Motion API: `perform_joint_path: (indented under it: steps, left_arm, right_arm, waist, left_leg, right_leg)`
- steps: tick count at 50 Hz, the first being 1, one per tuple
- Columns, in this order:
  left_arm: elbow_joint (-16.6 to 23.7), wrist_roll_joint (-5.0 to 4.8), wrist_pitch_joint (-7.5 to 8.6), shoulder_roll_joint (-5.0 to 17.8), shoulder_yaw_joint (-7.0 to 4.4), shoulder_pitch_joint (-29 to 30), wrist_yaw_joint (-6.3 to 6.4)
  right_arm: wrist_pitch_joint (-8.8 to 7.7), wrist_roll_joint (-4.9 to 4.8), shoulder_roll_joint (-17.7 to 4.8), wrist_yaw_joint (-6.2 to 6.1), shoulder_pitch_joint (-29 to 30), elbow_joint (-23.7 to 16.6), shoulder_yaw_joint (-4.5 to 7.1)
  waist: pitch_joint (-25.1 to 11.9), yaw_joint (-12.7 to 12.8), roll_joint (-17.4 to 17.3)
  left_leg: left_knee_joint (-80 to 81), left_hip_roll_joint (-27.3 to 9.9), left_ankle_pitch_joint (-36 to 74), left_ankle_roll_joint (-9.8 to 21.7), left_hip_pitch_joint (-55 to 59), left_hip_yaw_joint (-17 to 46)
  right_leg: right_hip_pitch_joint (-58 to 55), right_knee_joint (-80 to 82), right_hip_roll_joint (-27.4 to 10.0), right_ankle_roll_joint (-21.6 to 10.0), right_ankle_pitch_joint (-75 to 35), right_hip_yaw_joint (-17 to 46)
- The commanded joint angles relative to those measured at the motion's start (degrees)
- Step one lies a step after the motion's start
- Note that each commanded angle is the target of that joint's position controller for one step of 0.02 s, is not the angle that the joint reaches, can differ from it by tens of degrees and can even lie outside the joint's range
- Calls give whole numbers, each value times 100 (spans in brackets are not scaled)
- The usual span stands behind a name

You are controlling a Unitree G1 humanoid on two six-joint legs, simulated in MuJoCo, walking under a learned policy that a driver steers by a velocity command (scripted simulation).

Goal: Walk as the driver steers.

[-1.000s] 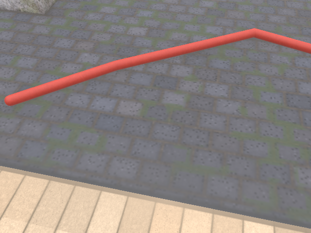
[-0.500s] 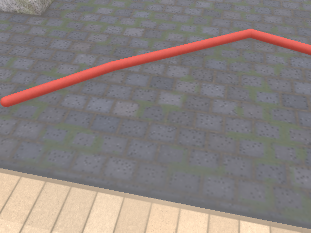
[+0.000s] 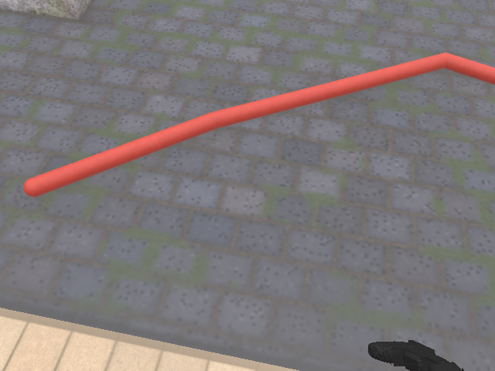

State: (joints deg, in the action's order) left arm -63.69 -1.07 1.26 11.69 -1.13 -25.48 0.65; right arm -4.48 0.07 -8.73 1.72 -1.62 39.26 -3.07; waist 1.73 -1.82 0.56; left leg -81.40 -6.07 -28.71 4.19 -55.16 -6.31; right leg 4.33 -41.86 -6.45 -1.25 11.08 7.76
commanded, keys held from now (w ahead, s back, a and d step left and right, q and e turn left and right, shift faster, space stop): w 0.38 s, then w+e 0.62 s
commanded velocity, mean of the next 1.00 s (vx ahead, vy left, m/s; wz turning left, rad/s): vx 0.49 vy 0.00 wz -0.24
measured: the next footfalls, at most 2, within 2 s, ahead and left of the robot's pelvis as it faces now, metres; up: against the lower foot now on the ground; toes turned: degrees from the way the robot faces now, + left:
right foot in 0.66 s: +0.51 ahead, -0.03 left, +0.00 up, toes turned -9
left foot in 1.08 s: +0.84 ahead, +0.13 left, +0.00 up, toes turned -23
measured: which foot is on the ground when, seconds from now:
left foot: down 0.00-0.68, up 0.70-1.00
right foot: up 0.00-0.64, down 0.66-1.00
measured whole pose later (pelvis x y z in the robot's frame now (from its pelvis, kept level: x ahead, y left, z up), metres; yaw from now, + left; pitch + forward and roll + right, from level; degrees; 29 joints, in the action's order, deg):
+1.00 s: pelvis +0.56 +0.06 +0.15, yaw -17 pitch +3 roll -2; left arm -44.9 -1.6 3.3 13.5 -2.9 -20.2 0.2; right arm -7.9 0.0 -14.6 0.0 -2.0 40.1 0.6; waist -0.1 4.1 -2.2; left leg -36.5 -5.6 0.0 -4.1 -38.1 6.0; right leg 7.4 -20.8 6.3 -3.7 16.1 6.7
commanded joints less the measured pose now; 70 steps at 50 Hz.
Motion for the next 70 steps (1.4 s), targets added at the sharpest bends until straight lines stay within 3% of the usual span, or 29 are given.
perform_joint_path:
  steps: [1, 2, 4, 5, 7, 11, 15, 19, 24, 29, 32, 33, 34, 35, 36, 37, 38, 39, 43, 46, 48, 52, 54, 55, 56, 57, 59, 63, 70]
  left_arm:
    - [676, -70, 394, -391, -36, -58, -320]
    - [1259, -48, 374, -485, 71, 791, -288]
    - [1732, -85, 317, 44, 62, 1172, -245]
    - [1697, -149, 251, 45, 77, 872, -258]
    - [1685, -41, 176, -139, 204, 627, -229]
    - [1784, 53, 126, 339, 94, 1196, -144]
    - [1858, -40, 157, 363, 42, 1996, -248]
    - [1984, -39, 183, 285, -24, 2718, -327]
    - [2044, -146, 211, 167, -64, 3163, -408]
    - [2238, -101, 271, 278, -138, 3262, -553]
    - [1883, -114, 250, 743, -355, 1901, -580]
    - [1679, -91, 237, 1057, -511, 947, -504]
    - [1490, 32, 145, 1312, -560, 105, -351]
    - [1632, 147, 192, 1570, -586, 235, -286]
    - [1542, 116, 230, 1066, -488, 326, -212]
    - [1709, 82, 276, 739, -385, 696, -196]
    - [1834, 56, 325, 575, -299, 1099, -234]
    - [1962, 47, 356, 575, -267, 1307, -240]
    - [2147, 0, 340, 920, -301, 1327, -87]
    - [2227, -19, 299, 1197, -417, 900, 13]
    - [2200, -53, 270, 1303, -474, 443, -9]
    - [2321, -90, 185, 1092, -475, 464, 59]
    - [2446, 18, 181, 721, -371, 541, 33]
    - [2620, 202, 201, 318, -234, 407, 10]
    - [2847, -85, 294, 242, -190, -336, -34]
    - [2651, -176, 267, 822, -293, -230, -11]
    - [2833, -48, 185, 1024, -372, 714, -19]
    - [2974, -47, -9, 753, -410, 825, -68]
    - [3196, -6, -8, 565, -331, 1759, -185]
  right_arm:
    - [72, -54, -1641, 65, -2329, 818, 522]
    - [85, -104, -1078, 175, -1962, 1136, 402]
    - [-20, 253, 90, 319, -1348, 1476, 145]
    - [-90, 242, 244, 311, -1312, 1613, 141]
    - [-203, 159, 254, 282, -1434, 1782, 128]
    - [-304, 132, -166, 1, -1782, 1830, 175]
    - [-353, 31, -664, -299, -2665, 2163, 292]
    - [-256, 126, -734, -344, -3003, 2248, 337]
    - [-171, 118, -759, -355, -3042, 2267, 363]
    - [-94, 45, -1262, -502, -3108, 2185, 460]
    - [88, 61, -1607, -624, -2764, 1895, 606]
    - [71, 67, -1713, -567, -2341, 1703, 653]
    - [-77, 183, -1338, -422, -2121, 1432, 535]
    - [-316, 56, -509, -252, -2579, 1158, 314]
    - [-582, -180, -1013, -116, -1922, 983, 438]
    - [-689, -301, -1281, -58, -1359, 687, 491]
    - [-692, -228, -1259, -73, -1250, 631, 499]
    - [-633, -140, -1331, -99, -1354, 605, 558]
    - [-411, 50, -1127, -139, -1171, 187, 538]
    - [-402, 142, -793, -175, -264, -70, 399]
    - [-374, -13, -883, -187, 49, -214, 432]
    - [-399, -95, -1433, -203, -121, -289, 689]
    - [-460, 9, -1701, -217, -1181, -144, 858]
    - [-421, 81, -2090, -258, -2079, -103, 943]
    - [-343, 150, -2420, -199, -2338, 107, 1046]
    - [-311, 118, -1767, -192, -2048, -120, 909]
    - [-218, 93, -1373, -212, -1543, -155, 788]
    - [-256, 98, -1220, -172, -1172, 15, 792]
    - [-172, 47, -1614, -246, -1378, 353, 938]
  waist:
    - [-1856, -313, -1287]
    - [-793, -77, -972]
    - [-190, 340, -342]
    - [-114, 512, -381]
    - [-8, 687, -401]
    - [92, 533, -501]
    - [-67, 86, -508]
    - [2, -158, -419]
    - [396, -293, -417]
    - [175, -152, -771]
    - [-406, 517, -1189]
    - [-787, 1099, -1081]
    - [-1403, 1237, -113]
    - [-1990, 615, 1181]
    - [-1691, 811, 537]
    - [-976, 653, 301]
    - [-495, 316, -308]
    - [-277, 117, -455]
    - [111, -171, -212]
    - [35, 245, 69]
    - [-193, 513, 322]
    - [-384, 282, 648]
    - [-993, -290, 544]
    - [-1894, -515, -496]
    - [-2357, -38, -2840]
    - [-1866, -224, -1723]
    - [-880, -216, -440]
    - [-256, 155, -743]
    - [-83, -67, -472]
  left_leg:
    - [6883, -1715, -2928, 410, 4100, 6666]
    - [6364, -1456, -2578, 174, 3228, 5316]
    - [5559, -977, -1071, -54, 2223, 3042]
    - [5652, -801, -494, -49, 2339, 2508]
    - [5863, -577, 646, -159, 2705, 1523]
    - [6934, -259, 1971, -200, 3039, 438]
    - [7478, -358, 2619, -191, 4364, 370]
    - [7695, -722, 2866, -14, 5779, 644]
    - [7660, -726, 3902, -142, 6323, 15]
    - [6536, -784, 8114, -351, 6915, -500]
    - [4686, -881, 9408, -397, 6974, -421]
    - [3465, -686, 8789, -396, 6141, -425]
    - [1563, -127, 4399, -300, 3987, -186]
    - [-616, 1016, -406, -587, 1441, 609]
    - [-1023, 662, 132, -291, 1006, 1531]
    - [-615, 415, 712, -131, 895, 1492]
    - [-153, 266, 1034, -107, 1072, 1306]
    - [143, 145, 1153, -213, 1239, 1264]
    - [1570, -191, 1340, -678, 1618, 965]
    - [3845, 213, 2792, -853, 2701, 569]
    - [4558, 489, 3307, -930, 3023, 592]
    - [5277, 443, 2805, -687, 3231, 1001]
    - [5291, 59, 2418, -247, 4724, 1211]
    - [5282, -1073, 2123, 69, 6209, 2403]
    - [6245, -2107, 520, 1017, 7455, 5545]
    - [6436, -1918, -465, 884, 7128, 5444]
    - [6395, -1441, 712, 559, 5649, 3448]
    - [6894, -910, 2100, 583, 4346, 1720]
    - [7095, -1025, 2949, 587, 4977, 552]
  right_leg:
    - [3113, -6556, 1267, -437, -187, 1078]
    - [3750, -6826, 968, -657, -296, 508]
    - [3917, -6844, 607, -1050, -769, 482]
    - [4023, -6805, 666, -1113, -829, 577]
    - [4554, -6334, 683, -1190, -1171, 621]
    - [4609, -4142, 717, -729, -1860, 52]
    - [4927, -2548, 535, -476, -2284, -475]
    - [5540, -1478, 227, -346, -2196, -731]
    - [5101, -220, 383, -441, -1777, -1006]
    - [3508, 1002, 1010, -704, -1121, -1837]
    - [2031, 1433, 1237, -905, -774, -1816]
    - [530, 1906, 1090, -1163, -1278, -1309]
    - [-1689, 1236, 106, -1543, -1192, 30]
    - [-3265, 1688, -1409, -2906, -549, 3330]
    - [-2585, 2461, -1176, -2607, 137, 3205]
    - [-1683, 2772, -904, -2239, 227, 2403]
    - [-789, 3039, -631, -2004, -194, 1848]
    - [-202, 3118, -470, -1939, -616, 1512]
    - [1341, 3340, -52, -1770, -1254, 763]
    - [2124, 2998, 549, -1386, -1122, 103]
    - [1775, 2829, 396, -1265, -749, 408]
    - [706, 1905, -16, -919, -178, 1228]
    - [1039, 412, 412, -546, -257, 966]
    - [1896, -1385, 847, -258, 1089, 297]
    - [3892, -3101, 1146, -74, 2379, -54]
    - [4430, -3951, 743, 37, 1909, 241]
    - [4233, -3958, 322, 82, 956, -84]
    - [3570, -3029, 8, 91, 570, -227]
    - [3799, -1046, -29, 107, -745, -410]
Keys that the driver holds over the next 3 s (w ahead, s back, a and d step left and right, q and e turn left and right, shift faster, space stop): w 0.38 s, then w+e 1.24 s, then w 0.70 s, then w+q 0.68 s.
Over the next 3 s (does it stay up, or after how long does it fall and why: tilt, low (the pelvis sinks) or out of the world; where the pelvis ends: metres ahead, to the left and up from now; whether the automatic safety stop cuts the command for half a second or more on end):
stays up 1.37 -0.48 0.12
